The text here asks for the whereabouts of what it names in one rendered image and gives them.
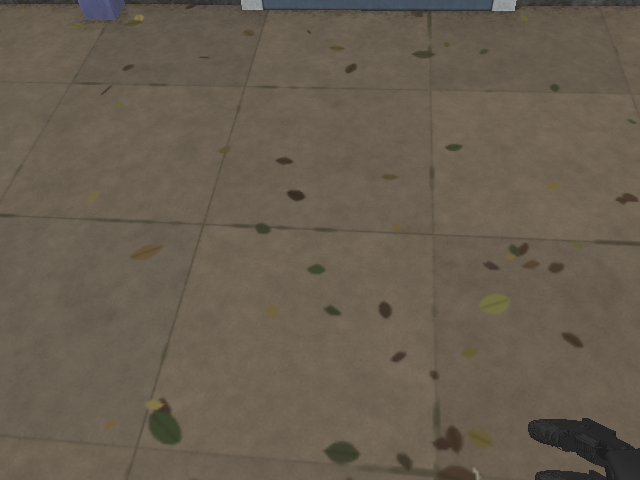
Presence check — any robot right hand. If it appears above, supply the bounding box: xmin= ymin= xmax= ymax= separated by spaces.
xmin=528 ymin=418 xmax=640 ymax=480

